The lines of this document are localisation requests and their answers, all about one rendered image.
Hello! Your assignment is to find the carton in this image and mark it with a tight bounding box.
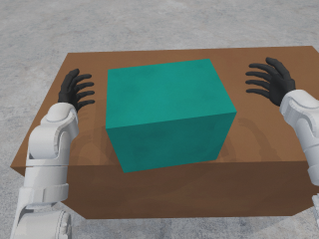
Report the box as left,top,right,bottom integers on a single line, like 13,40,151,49
106,59,237,173

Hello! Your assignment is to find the robot left upper arm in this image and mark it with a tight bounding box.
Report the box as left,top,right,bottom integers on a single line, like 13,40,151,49
13,210,73,239

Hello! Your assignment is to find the robot right hand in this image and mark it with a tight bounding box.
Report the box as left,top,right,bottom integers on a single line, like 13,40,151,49
245,57,296,107

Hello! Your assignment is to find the right robot forearm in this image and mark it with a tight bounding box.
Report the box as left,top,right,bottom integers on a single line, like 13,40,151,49
279,90,319,186

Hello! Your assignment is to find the pedestal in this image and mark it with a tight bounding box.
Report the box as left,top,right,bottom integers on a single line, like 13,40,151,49
10,46,319,220

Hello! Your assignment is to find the left robot forearm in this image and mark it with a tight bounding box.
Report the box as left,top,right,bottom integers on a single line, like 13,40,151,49
10,103,80,239

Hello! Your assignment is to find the robot left hand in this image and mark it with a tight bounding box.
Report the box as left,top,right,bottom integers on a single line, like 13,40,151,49
58,69,95,113

